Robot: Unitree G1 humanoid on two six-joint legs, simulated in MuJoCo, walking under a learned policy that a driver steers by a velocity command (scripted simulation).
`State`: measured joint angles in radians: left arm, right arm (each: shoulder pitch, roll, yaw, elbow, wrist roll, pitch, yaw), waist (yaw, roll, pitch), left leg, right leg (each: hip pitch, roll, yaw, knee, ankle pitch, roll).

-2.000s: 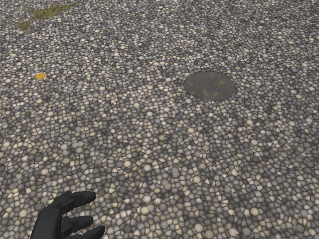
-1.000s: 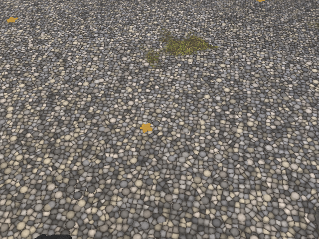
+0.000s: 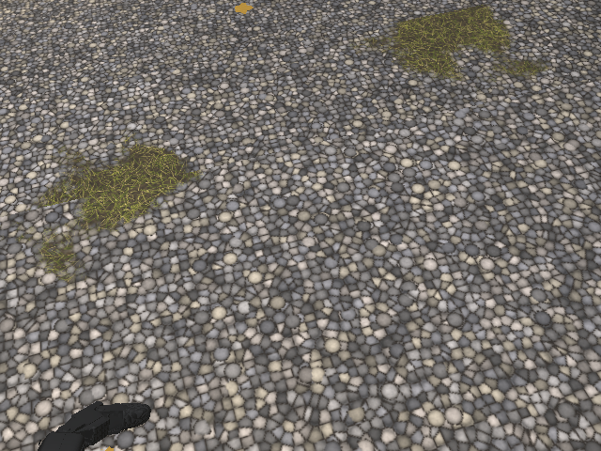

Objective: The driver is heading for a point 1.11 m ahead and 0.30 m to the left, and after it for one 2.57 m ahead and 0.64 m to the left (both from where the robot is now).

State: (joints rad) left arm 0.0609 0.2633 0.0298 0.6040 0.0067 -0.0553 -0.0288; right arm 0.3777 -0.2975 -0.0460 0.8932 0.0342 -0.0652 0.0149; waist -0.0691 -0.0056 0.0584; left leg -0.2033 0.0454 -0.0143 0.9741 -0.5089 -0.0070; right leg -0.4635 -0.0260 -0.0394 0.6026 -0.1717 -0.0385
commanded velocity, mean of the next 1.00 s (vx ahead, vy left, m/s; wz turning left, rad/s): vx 0.50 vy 0.00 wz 0.41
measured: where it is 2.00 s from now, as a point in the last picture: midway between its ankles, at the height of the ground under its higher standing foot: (190, 244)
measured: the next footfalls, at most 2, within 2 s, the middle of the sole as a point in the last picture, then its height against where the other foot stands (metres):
left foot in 0.46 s outside the picture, level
right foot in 0.96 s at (254, 329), level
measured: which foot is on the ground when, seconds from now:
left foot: up 0.00-0.44, down 0.46-0.98, up 1.00-1.00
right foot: down 0.00-0.48, up 0.50-0.94, down 0.96-1.00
